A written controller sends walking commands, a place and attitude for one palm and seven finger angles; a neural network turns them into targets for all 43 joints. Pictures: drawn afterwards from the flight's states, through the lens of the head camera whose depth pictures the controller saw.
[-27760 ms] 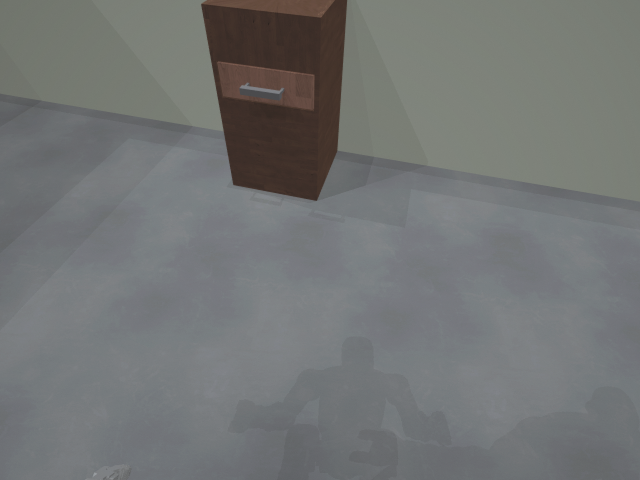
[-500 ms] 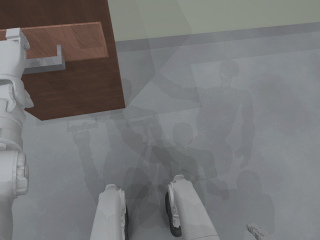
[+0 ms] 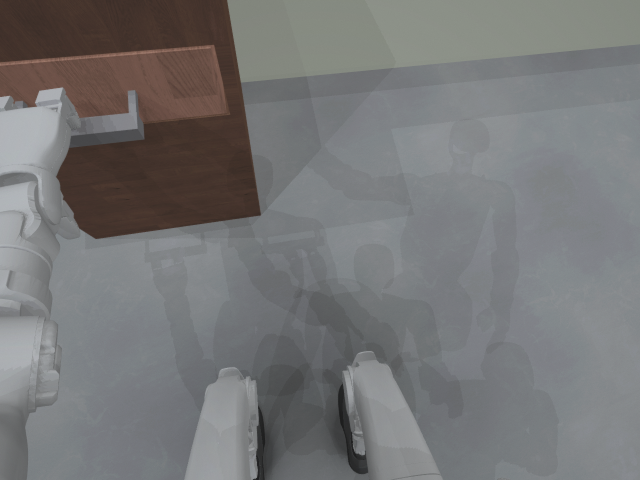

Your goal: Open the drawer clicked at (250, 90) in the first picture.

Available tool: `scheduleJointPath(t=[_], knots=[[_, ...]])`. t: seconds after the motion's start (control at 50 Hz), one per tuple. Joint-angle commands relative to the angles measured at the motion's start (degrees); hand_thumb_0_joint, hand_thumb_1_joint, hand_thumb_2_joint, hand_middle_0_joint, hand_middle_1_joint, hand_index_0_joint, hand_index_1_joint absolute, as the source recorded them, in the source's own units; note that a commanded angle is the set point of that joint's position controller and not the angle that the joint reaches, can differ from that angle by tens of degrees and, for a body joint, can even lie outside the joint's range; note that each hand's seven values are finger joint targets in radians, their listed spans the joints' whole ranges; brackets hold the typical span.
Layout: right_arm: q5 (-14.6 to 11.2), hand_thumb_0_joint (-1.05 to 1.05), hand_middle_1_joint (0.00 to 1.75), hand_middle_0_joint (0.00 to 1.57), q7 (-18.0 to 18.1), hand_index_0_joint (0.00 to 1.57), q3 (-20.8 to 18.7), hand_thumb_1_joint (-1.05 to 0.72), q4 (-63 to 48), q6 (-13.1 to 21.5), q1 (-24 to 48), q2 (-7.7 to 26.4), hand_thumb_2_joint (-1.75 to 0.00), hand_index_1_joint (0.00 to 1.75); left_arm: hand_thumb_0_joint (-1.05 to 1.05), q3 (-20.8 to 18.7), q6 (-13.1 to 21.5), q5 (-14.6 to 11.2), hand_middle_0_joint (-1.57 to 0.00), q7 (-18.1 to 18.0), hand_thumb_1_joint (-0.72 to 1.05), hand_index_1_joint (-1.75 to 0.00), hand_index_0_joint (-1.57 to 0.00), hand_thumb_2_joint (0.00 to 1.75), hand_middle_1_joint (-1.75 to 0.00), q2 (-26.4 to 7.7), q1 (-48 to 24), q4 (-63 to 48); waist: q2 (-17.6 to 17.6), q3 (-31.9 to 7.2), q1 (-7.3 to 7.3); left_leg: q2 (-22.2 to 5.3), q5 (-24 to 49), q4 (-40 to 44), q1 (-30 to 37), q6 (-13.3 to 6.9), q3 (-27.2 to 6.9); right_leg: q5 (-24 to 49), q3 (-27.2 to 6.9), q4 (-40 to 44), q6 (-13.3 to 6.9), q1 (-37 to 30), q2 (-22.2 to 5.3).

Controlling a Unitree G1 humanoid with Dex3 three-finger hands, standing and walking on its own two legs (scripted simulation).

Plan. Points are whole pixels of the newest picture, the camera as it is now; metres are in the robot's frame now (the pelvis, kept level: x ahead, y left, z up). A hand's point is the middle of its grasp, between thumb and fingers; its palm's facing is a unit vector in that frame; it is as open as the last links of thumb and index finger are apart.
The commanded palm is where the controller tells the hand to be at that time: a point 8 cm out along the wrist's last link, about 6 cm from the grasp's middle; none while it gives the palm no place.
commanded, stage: lower the fingers behind the handle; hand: left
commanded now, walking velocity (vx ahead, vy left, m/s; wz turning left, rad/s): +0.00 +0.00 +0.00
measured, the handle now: (78, 118) +0.59 +0.29 -0.07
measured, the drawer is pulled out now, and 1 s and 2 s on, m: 0.00 0.00 0.00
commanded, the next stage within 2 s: lift the fingers back up to retry in 1.40 s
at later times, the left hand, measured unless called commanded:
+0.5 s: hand (67, 162) +0.51 +0.29 -0.05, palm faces -0.05 +0.02 -1.00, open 13.8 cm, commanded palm +0.51 +0.26 -0.02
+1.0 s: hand (68, 158) +0.52 +0.29 -0.06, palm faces +0.02 +0.04 -1.00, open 13.5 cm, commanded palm +0.51 +0.26 -0.05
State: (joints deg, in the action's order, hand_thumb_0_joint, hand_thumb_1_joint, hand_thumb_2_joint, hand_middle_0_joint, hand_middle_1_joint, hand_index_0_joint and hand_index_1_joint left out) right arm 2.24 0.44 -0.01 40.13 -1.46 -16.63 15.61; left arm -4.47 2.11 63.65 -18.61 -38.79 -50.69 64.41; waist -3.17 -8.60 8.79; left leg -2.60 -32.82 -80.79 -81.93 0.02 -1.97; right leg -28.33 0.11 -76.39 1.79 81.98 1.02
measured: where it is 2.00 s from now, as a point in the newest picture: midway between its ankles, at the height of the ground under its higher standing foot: (305, 454)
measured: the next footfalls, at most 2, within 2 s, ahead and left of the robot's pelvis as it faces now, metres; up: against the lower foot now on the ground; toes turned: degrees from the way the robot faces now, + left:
none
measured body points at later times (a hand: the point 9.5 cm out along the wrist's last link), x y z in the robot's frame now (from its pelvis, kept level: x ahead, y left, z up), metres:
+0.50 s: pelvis -0.01 -0.01 -0.03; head +0.19 +0.02 +0.37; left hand +0.51 +0.28 +0.00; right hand +0.02 -0.28 -0.16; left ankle +0.03 +0.12 -0.59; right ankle +0.05 -0.14 -0.59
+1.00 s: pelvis -0.03 -0.01 -0.07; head +0.18 +0.01 +0.33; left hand +0.52 +0.28 +0.00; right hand +0.01 -0.28 -0.20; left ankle +0.03 +0.12 -0.59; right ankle +0.05 -0.14 -0.59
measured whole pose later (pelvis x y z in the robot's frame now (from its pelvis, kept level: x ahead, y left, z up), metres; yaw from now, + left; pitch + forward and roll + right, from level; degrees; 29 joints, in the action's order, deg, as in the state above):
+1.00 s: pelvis -0.03 -0.01 -0.07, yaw +0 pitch +36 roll -4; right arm 1.8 0.2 1.9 39.6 0.3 -14.0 15.8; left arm -3.3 5.1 65.1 -21.3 -42.3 -60.0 63.0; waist -2.9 -10.0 9.1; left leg -1.9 -34.9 -95.9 -97.5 0.8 -4.0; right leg -30.7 1.5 -91.5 1.2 97.2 0.7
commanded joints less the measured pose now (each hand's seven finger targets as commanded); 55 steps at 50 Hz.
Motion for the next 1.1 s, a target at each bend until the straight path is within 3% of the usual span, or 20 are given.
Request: scheduleJointPath(t=[0.0,0.02,0.04,0.1,0.14,0.2,0.26,0.32,0.34,0.4,0.48,0.5,0.54,0.58,0.72,0.84,0.86,0.9,1.02,1.08], knots=[[0.52,0.00,0.30,0.20,2.43,0.20,-5.24,-0.90,0.65,2.27,-11.73,9.93,-0.90,0.30,0.00,-4.19,9.79,-0.84,-0.30,0.46,-0.50,-1.20,-0.30,0.30,-1.20,-17.33,-28.24,-24.94,-8.20,-44.37,2.63,1.51,23.07,6.63,28.35,-2.30,-0.97,18.85,1.92,6.18,-2.83,-20.79,1.55],[0.82,0.00,0.30,0.20,2.39,0.20,-5.20,-0.90,1.36,2.44,-11.63,9.93,-0.90,0.30,0.00,-3.97,10.61,-0.18,-0.30,-0.38,-0.50,-1.20,-0.30,0.30,-1.20,-16.98,-27.40,-24.41,-11.15,-42.95,2.13,1.60,24.15,6.54,29.54,-1.84,-1.30,17.73,2.35,5.45,-3.23,-17.60,1.55],[0.94,0.00,0.30,0.20,2.41,0.20,-5.34,-0.90,2.00,2.54,-11.38,9.43,-0.90,0.30,0.00,-1.89,11.03,0.98,-0.30,-1.50,-0.50,-1.20,-0.30,0.30,-1.20,-13.06,-24.89,-21.76,-12.01,-39.14,2.37,1.40,24.97,6.35,30.30,-1.55,-1.70,16.01,2.98,5.38,-3.43,-13.18,1.52],[1.35,0.00,0.30,0.20,1.21,0.20,-4.42,-0.90,2.18,1.47,-10.22,9.69,-0.90,0.30,0.00,-3.35,9.95,1.88,-0.30,-5.37,-0.50,-1.20,-0.30,0.30,-1.20,-11.65,-17.15,-12.12,-9.85,-28.42,0.55,1.06,22.20,6.38,25.02,-1.07,-2.04,11.17,4.27,4.36,-4.18,-7.32,1.97],[1.38,0.00,0.30,0.20,0.55,0.20,-4.03,-0.90,1.47,1.00,-10.04,9.89,-0.90,0.30,0.00,-3.26,8.06,1.99,-0.30,-7.59,-0.50,-1.20,-0.30,0.30,-1.20,-11.46,-17.67,-8.01,-8.62,-26.42,0.73,1.39,19.86,6.36,21.63,-1.22,-1.84,9.98,4.46,4.02,-4.09,-7.07,1.88],[1.24,0.00,0.30,0.20,-0.25,0.20,-3.45,-0.90,0.23,0.70,-9.60,10.63,-0.90,0.30,0.00,-3.25,3.84,2.85,-0.30,-9.67,-0.50,-1.20,-0.30,0.30,-1.20,-13.65,-20.11,-5.29,-7.99,-27.88,0.90,1.70,16.64,6.37,18.55,-1.46,-1.25,9.22,4.27,3.64,-3.97,-9.39,1.95],[1.34,0.00,0.30,0.20,-0.49,0.20,-3.62,-0.90,-0.19,0.67,-9.86,10.96,-0.90,0.30,0.00,-3.53,1.90,3.94,-0.30,-9.64,-0.50,-1.20,-0.30,0.30,-1.20,-15.76,-24.20,-8.26,-9.08,-34.83,1.30,1.63,17.23,5.26,20.02,-1.47,-1.12,10.39,4.00,2.72,-3.78,-11.59,2.05],[1.51,0.00,0.30,0.20,-0.14,0.20,-4.17,-0.90,0.09,1.34,-10.23,10.72,-0.90,0.30,0.00,-5.16,3.18,3.49,-0.30,-8.47,-0.50,-1.20,-0.30,0.30,-1.20,-18.39,-29.02,-15.83,-10.53,-43.73,1.69,1.43,19.47,3.83,22.91,-1.63,-1.21,13.20,3.34,1.82,-3.47,-14.96,1.99],[1.49,0.00,0.30,0.20,-0.16,0.20,-4.21,-0.90,0.68,1.28,-10.71,10.78,-0.90,0.30,0.00,-4.88,2.89,3.37,-0.30,-8.27,-0.50,-1.20,-0.30,0.30,-1.20,-18.19,-28.22,-14.66,-11.45,-44.40,1.76,1.58,20.21,3.81,23.56,-1.50,-1.41,13.82,3.43,1.74,-3.43,-15.08,1.92],[1.07,0.00,0.30,0.20,-0.24,0.20,-3.62,-0.90,0.85,1.20,-10.36,10.59,-0.90,0.30,0.00,-2.85,1.06,2.56,-0.30,-6.44,-0.50,-1.20,-0.30,0.30,-1.20,-15.39,-23.97,-9.06,-8.14,-35.42,2.08,1.63,15.39,4.04,18.41,-1.90,-0.94,10.17,3.73,2.63,-3.30,-13.01,2.08],[0.86,0.00,0.30,0.20,0.40,0.20,-3.04,-0.90,0.41,1.75,-9.76,10.24,-0.90,0.30,0.00,-1.32,1.72,2.03,-0.30,-4.09,-0.50,-1.20,-0.30,0.30,-1.20,-15.20,-24.86,-8.42,-7.60,-32.94,2.83,1.91,11.74,3.08,13.51,-2.50,-0.17,8.49,2.90,2.75,-3.09,-12.90,1.96],[0.86,0.00,0.30,0.20,0.51,0.20,-2.83,-0.90,0.64,1.74,-9.93,10.34,-0.90,0.30,0.00,-2.25,2.10,2.18,-0.30,-3.79,-0.50,-1.20,-0.30,0.30,-1.20,-16.77,-24.75,-8.17,-7.08,-32.39,2.48,1.87,11.30,2.87,12.75,-2.49,-0.33,7.99,2.99,2.31,-3.17,-12.67,1.94],[0.78,0.00,0.30,0.20,0.59,0.20,-2.65,-0.90,0.39,1.97,-9.75,10.11,-0.90,0.30,0.00,-1.02,2.68,2.29,-0.30,-2.92,-0.50,-1.20,-0.30,0.30,-1.20,-15.11,-23.49,-6.43,-6.36,-30.40,3.02,1.83,10.63,2.09,10.95,-2.66,-0.19,7.62,2.94,1.83,-3.14,-11.27,1.97],[0.79,0.00,0.30,0.20,0.73,0.20,-2.40,-0.90,0.00,2.05,-9.61,10.27,-0.90,0.30,0.00,-2.01,3.52,2.11,-0.30,-2.30,-0.50,-1.20,-0.30,0.30,-1.20,-16.67,-22.43,-6.10,-5.24,-29.47,2.57,1.87,9.25,1.26,8.10,-2.84,0.05,6.70,2.55,1.28,-3.09,-11.41,1.93],[0.54,0.00,0.30,0.20,0.49,0.20,-2.65,-0.90,-0.65,2.29,-10.35,10.25,-0.90,0.30,0.00,-1.17,4.75,2.43,-0.30,-1.69,-0.50,-1.20,-0.30,0.30,-1.20,-14.93,-20.79,-5.82,-5.45,-31.06,2.32,1.95,9.82,-1.03,6.53,-2.65,0.17,7.08,2.72,-1.62,-3.34,-8.86,1.91],[-0.01,0.00,0.30,0.20,0.39,0.20,-2.63,-0.90,-1.01,2.25,-10.47,10.72,-0.90,0.30,0.00,0.10,2.48,2.40,-0.30,-1.69,-0.50,-1.20,-0.30,0.30,-1.20,-14.25,-21.55,-4.54,-3.91,-30.47,3.06,2.17,6.32,-2.25,3.13,-2.76,0.45,4.39,2.65,-2.34,-3.02,-7.44,1.72],[-0.14,0.00,0.30,0.20,0.40,0.20,-2.32,-0.90,-1.03,2.07,-10.43,11.10,-0.90,0.30,0.00,-0.89,1.88,2.53,-0.30,-1.53,-0.50,-1.20,-0.30,0.30,-1.20,-16.32,-21.63,-3.89,-3.38,-29.52,2.74,2.11,4.74,-2.09,1.94,-2.69,0.24,2.84,2.79,-2.67,-3.15,-6.95,1.81],[-0.41,0.00,0.30,0.20,0.55,0.20,-2.06,-0.90,-1.29,2.10,-10.12,11.07,-0.90,0.30,0.00,0.03,0.80,2.46,-0.30,-1.15,-0.50,-1.20,-0.30,0.30,-1.20,-16.11,-22.39,-3.13,-3.16,-28.33,3.24,2.24,2.62,-2.30,0.43,-2.87,0.51,1.17,2.58,-2.48,-2.94,-6.35,1.71],[-0.72,0.00,0.30,0.20,0.65,0.20,-1.75,-0.90,-2.14,1.86,-10.40,11.25,-0.90,0.30,0.00,0.23,-0.29,1.96,-0.30,1.13,-0.50,-1.20,-0.30,0.30,-1.20,-16.37,-22.23,-3.41,-2.97,-30.39,3.15,2.31,3.22,-2.79,1.08,-2.84,0.14,1.81,2.83,-3.77,-2.98,-6.21,1.59],[-1.08,0.00,0.30,0.20,0.90,0.20,-1.40,-0.90,-2.61,1.89,-10.07,11.10,-0.90,0.30,0.00,1.32,-0.46,1.72,-0.30,2.41,-0.50,-1.20,-0.30,0.30,-1.20,-16.01,-22.71,-3.39,-2.50,-28.22,3.55,2.45,0.47,-2.63,-0.88,-2.97,0.10,-0.36,2.92,-3.42,-2.78,-5.63,1.47]])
